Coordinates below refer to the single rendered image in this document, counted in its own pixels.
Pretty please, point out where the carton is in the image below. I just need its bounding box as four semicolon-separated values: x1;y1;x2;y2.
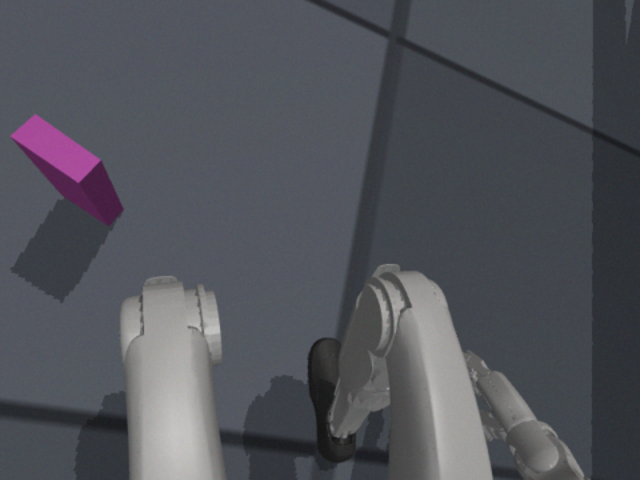
10;114;124;227

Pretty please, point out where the right robot foot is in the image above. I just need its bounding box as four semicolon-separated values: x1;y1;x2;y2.
308;338;356;463

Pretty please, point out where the right robot hand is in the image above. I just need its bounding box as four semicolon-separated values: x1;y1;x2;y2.
463;350;538;442

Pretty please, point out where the right robot arm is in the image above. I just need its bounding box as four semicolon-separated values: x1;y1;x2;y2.
506;421;591;480

